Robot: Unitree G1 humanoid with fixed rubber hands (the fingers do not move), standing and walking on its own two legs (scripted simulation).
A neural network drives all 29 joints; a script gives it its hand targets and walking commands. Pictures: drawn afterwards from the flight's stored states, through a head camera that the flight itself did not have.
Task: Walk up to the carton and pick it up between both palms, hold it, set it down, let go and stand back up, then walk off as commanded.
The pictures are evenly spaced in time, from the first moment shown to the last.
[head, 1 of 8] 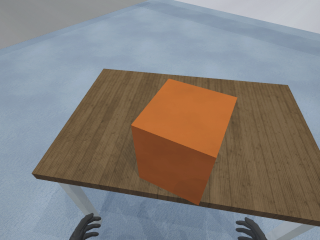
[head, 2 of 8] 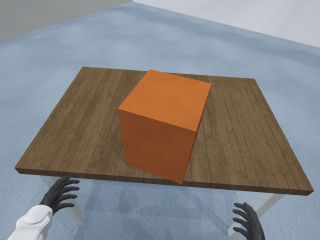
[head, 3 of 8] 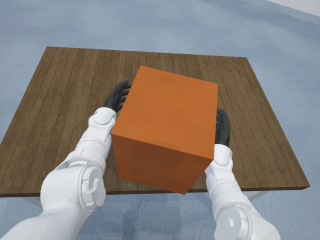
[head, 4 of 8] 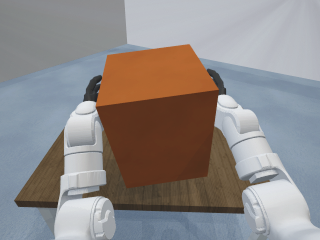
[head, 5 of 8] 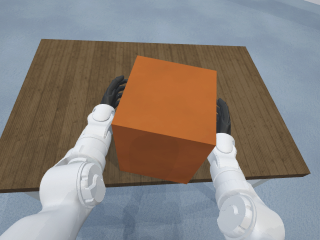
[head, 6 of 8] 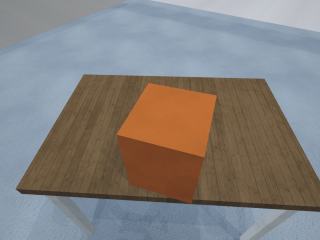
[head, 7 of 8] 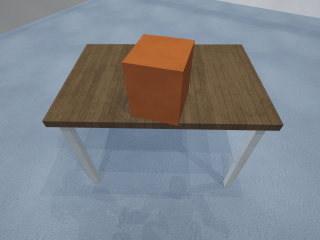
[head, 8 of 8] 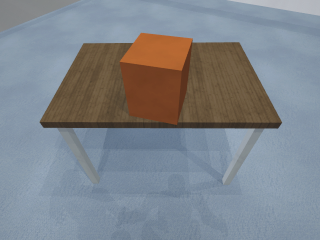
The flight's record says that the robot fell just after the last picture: no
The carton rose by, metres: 0.22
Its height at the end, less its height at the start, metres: +0.00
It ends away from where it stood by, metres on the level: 0.01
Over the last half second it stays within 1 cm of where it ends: yes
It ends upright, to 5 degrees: yes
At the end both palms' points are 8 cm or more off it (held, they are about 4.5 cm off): yes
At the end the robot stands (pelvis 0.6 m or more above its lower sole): yes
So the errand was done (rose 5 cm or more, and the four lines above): yes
